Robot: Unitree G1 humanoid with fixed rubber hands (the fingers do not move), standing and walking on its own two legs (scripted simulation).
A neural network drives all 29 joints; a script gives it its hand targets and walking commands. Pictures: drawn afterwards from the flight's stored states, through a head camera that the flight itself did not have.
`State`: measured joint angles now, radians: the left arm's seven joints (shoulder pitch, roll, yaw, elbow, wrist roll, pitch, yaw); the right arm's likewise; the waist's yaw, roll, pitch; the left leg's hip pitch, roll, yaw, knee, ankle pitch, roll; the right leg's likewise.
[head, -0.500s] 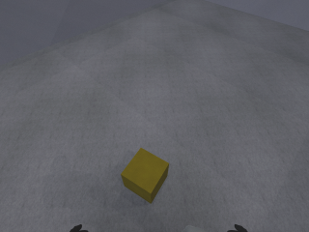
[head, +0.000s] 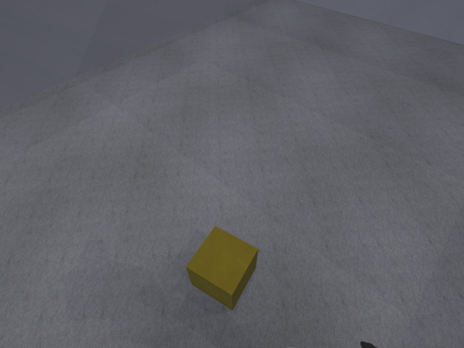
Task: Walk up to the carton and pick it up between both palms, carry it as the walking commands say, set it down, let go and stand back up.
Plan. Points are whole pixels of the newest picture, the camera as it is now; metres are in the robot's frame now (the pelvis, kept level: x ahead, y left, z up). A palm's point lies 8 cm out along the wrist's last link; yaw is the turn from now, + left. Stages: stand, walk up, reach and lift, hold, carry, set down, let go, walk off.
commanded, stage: walk up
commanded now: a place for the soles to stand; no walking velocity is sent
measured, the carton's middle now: (223, 267) +0.52 +0.06 -0.66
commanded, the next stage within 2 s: none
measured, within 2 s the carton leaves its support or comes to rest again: neither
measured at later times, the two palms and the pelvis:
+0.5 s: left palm (28, 337) +0.16 +0.39 -0.10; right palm out of the picture +0.01 -0.10 -0.13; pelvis +0.05 +0.15 +0.00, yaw -14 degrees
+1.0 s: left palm (11, 245) +0.36 +0.53 -0.12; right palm (207, 335) +0.17 +0.06 -0.12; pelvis +0.17 +0.32 -0.02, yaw -29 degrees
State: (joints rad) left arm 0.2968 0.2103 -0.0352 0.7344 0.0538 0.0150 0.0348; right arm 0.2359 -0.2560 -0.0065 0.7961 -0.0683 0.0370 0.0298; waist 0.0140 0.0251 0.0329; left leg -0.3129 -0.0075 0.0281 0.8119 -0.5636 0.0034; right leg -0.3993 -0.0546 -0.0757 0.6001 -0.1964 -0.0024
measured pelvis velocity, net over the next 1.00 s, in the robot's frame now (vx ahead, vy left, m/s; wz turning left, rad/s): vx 0.17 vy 0.32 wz -0.50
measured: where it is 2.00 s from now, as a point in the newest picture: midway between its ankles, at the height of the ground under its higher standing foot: outside the picture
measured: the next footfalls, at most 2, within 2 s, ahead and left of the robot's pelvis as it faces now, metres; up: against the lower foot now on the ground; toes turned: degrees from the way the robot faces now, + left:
left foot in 0.22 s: +0.09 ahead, +0.20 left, +0.00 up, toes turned -4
right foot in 0.52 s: +0.10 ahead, +0.04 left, +0.00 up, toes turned -13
